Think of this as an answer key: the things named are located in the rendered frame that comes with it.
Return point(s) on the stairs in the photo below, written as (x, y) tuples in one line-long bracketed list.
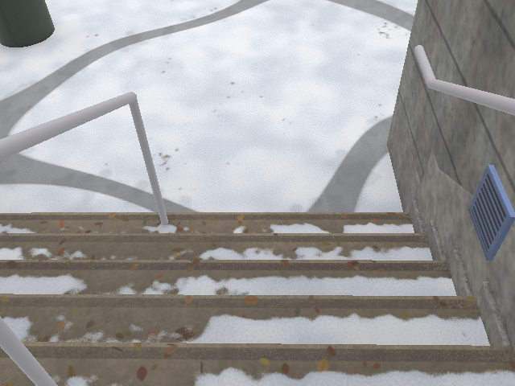
[(238, 299)]

